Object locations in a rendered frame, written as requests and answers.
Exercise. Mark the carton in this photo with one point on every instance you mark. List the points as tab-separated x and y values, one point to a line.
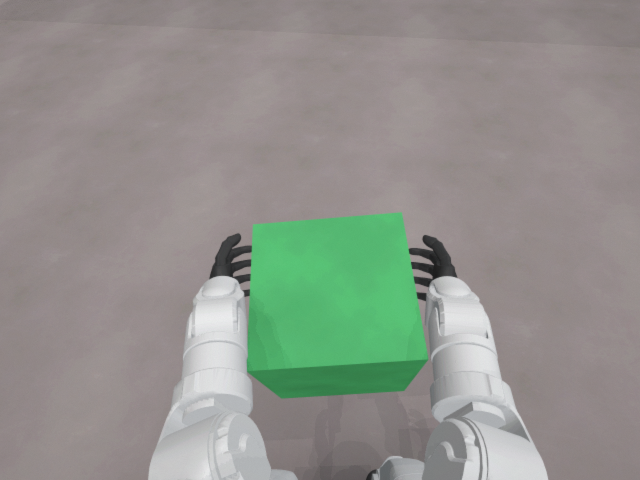
333	308

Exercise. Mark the robot left hand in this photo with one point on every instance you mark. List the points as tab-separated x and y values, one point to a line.
224	257

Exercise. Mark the left robot upper arm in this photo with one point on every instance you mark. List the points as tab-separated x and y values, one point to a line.
225	446

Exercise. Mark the right robot thigh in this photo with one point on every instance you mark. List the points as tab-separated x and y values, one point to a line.
400	469

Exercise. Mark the robot right hand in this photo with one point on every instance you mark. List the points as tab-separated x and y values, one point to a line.
439	257

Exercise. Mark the robot right shin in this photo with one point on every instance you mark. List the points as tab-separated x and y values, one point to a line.
391	457

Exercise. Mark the robot left forearm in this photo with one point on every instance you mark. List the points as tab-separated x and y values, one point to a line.
214	373

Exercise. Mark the right robot upper arm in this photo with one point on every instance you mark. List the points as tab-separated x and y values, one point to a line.
463	449

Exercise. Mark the robot right forearm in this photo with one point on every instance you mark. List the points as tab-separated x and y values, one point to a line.
467	379

